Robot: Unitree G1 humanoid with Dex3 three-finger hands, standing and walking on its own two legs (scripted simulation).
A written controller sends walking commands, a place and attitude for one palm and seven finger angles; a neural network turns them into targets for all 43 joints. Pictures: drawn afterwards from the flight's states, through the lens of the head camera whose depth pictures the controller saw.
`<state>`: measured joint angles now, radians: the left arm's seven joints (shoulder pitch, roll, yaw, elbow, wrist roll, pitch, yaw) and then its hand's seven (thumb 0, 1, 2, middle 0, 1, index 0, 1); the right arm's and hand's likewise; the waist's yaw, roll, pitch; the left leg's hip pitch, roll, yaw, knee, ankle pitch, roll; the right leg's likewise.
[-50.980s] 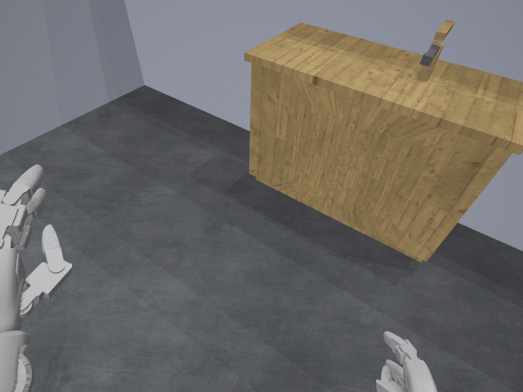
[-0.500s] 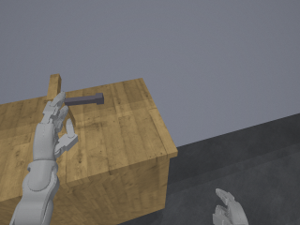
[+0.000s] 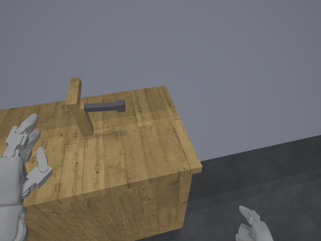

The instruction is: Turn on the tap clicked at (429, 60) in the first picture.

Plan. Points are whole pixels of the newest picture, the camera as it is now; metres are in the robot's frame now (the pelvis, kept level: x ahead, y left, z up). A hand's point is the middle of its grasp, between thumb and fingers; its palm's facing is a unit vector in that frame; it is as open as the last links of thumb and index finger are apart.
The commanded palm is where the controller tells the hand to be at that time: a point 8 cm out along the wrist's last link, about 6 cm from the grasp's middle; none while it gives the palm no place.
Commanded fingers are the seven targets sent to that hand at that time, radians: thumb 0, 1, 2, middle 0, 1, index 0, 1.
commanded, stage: draw the hand back beside the body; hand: left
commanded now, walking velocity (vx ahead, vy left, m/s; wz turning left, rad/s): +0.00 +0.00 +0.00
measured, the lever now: (120, 105) +0.48 +0.19 +0.08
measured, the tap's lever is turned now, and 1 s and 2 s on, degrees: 81 81 81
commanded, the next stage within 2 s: step back with the hand held close in 0.24 s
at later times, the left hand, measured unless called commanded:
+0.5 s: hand (45, 161) +0.20 +0.24 +0.18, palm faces +0.43 -0.81 -0.40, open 7.5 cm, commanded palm +0.15 +0.27 +0.17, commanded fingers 0.00 0.90 0.90 -0.20 -0.30 -0.20 -0.30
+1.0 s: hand (18, 212) +0.12 +0.25 +0.15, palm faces +0.39 -0.81 -0.43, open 7.4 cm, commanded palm +0.08 +0.29 +0.17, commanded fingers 0.00 0.90 0.90 -0.20 -0.30 -0.20 -0.30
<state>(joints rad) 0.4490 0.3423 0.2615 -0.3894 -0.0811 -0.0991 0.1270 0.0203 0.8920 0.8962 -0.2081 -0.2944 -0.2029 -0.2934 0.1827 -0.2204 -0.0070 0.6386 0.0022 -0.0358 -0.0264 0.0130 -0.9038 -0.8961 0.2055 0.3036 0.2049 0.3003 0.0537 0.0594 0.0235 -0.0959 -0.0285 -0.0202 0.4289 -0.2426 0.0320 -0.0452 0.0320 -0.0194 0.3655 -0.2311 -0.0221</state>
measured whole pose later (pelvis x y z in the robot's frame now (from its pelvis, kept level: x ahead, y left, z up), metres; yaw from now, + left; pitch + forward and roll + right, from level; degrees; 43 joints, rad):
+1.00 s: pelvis -0.09 +0.01 -0.01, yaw -1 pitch +0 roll -2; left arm 0.51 0.37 0.32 -0.47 -0.05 -0.18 0.15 0.02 0.89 0.90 -0.21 -0.30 -0.21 -0.30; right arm 0.20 -0.23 -0.02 0.57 0.01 -0.01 -0.07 0.01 -0.90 -0.90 0.21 0.30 0.21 0.30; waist 0.03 0.06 0.01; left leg -0.40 -0.03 0.00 0.58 -0.23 0.04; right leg -0.35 0.03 -0.02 0.49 -0.16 -0.01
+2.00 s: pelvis -0.32 -0.03 -0.01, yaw -1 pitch +1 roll +3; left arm 0.44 0.38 0.33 -0.45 -0.05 -0.11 0.16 0.02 0.89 0.90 -0.21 -0.30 -0.21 -0.30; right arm 0.27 -0.20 -0.01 0.66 0.00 -0.06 -0.09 0.01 -0.90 -0.90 0.21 0.30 0.21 0.30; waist 0.02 -0.07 -0.08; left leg -0.34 0.01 0.03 0.92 -0.43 0.01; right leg -0.41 -0.06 -0.05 0.50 -0.17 -0.04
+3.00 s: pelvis -0.37 -0.07 -0.01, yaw +1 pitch -2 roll +0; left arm 0.50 0.37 0.33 -0.57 -0.06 -0.17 0.15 0.02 0.89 0.90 -0.22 -0.30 -0.21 -0.30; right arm 0.21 -0.22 -0.02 0.64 0.01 -0.08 -0.06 0.01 -0.90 -0.90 0.21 0.30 0.21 0.30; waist 0.00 0.03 0.09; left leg -0.27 0.03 0.01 0.56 -0.21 0.01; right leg -0.20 0.03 -0.07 0.54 -0.30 -0.05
